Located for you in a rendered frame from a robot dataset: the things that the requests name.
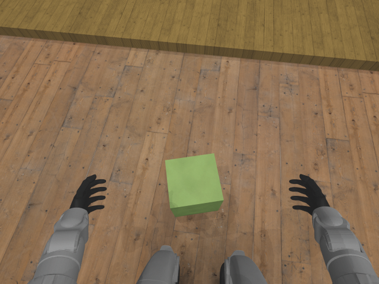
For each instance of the robot right shin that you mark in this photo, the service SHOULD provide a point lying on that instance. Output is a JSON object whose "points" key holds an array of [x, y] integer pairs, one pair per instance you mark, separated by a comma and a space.
{"points": [[238, 252]]}

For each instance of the robot left hand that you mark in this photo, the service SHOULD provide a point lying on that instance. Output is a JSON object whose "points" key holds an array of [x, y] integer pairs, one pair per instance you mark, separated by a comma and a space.
{"points": [[82, 198]]}

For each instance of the robot left forearm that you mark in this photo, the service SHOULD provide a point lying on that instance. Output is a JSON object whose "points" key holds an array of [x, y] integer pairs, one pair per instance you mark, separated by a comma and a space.
{"points": [[62, 256]]}

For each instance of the robot right hand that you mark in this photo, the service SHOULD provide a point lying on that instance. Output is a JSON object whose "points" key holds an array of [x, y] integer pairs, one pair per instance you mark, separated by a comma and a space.
{"points": [[314, 198]]}

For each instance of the robot right forearm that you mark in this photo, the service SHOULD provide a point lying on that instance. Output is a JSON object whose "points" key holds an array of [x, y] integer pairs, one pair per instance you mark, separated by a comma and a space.
{"points": [[345, 259]]}

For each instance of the carton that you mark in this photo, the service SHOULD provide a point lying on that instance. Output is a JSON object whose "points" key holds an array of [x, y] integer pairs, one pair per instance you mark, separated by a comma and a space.
{"points": [[193, 185]]}

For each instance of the right robot thigh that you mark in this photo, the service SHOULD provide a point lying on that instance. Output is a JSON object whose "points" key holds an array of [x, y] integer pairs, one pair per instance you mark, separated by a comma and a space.
{"points": [[242, 270]]}

